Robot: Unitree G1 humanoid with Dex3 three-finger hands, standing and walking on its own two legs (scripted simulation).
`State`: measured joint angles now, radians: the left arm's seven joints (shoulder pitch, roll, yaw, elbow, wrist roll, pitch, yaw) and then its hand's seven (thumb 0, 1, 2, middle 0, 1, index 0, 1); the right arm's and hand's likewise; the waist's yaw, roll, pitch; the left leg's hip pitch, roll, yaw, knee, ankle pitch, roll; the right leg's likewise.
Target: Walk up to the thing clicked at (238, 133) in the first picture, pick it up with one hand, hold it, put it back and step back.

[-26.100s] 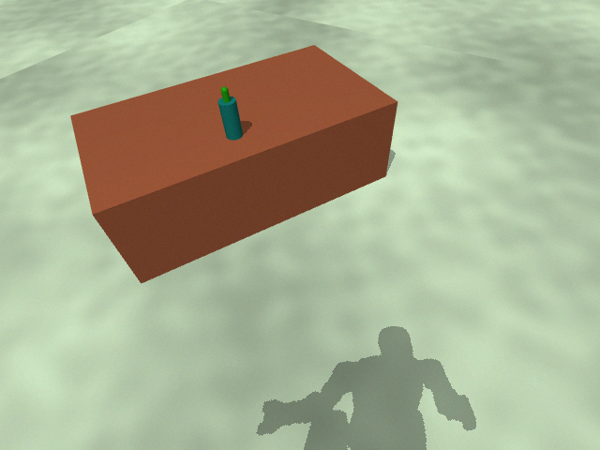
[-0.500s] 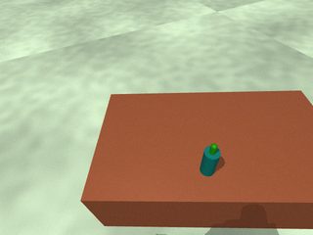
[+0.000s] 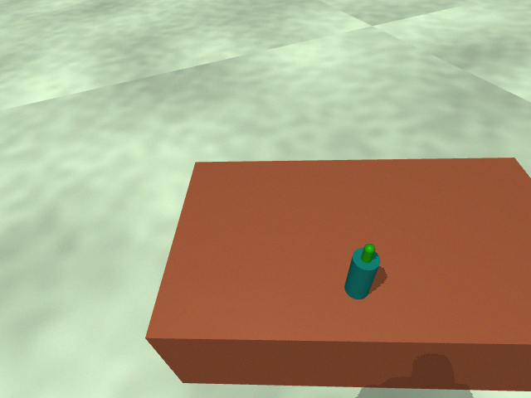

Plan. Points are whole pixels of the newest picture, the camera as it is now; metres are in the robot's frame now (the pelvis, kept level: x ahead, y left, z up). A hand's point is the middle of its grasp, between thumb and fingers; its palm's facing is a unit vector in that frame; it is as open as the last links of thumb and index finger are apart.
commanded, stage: stand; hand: right
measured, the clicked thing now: (362, 269) +0.49 -0.19 -0.26
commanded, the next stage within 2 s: step back in 1.30 s
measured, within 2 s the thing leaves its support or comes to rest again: neither
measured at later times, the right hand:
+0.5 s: hand out of the picture +0.07 -0.25 -0.16, palm faces -0.05 +0.94 -0.34, open 7.4 cm
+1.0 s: hand out of the picture +0.08 -0.25 -0.16, palm faces -0.03 +0.94 -0.35, open 7.4 cm
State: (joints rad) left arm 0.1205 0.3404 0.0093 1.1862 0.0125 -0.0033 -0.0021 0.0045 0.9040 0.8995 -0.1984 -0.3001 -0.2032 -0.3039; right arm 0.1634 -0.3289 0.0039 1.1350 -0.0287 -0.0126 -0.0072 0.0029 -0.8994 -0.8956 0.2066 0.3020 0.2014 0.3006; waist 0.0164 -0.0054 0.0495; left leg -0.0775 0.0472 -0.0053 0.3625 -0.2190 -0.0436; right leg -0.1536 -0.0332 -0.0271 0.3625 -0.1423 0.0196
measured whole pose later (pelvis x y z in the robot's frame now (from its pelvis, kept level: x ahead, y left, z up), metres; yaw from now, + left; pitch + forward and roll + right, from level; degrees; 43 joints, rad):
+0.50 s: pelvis +0.01 +0.00 +0.00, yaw +0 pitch -3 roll +0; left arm 0.12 0.34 -0.01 1.17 0.01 -0.01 0.00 0.00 0.90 0.90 -0.20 -0.30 -0.20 -0.30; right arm 0.14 -0.34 0.01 1.14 -0.02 -0.01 0.00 0.00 -0.90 -0.90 0.21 0.30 0.20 0.30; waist 0.01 0.00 0.06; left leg -0.08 0.04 0.00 0.35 -0.22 -0.04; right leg -0.16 -0.04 -0.03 0.35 -0.15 0.02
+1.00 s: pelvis +0.02 +0.01 +0.00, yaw +0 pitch -3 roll +0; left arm 0.10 0.34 0.00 1.16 0.01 -0.01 0.00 0.00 0.90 0.90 -0.20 -0.30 -0.20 -0.30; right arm 0.13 -0.35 0.00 1.14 -0.02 -0.01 0.00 0.00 -0.90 -0.90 0.21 0.30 0.20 0.30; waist 0.01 0.00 0.05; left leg -0.06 0.04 0.00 0.33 -0.23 -0.04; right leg -0.14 -0.04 -0.02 0.34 -0.15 0.03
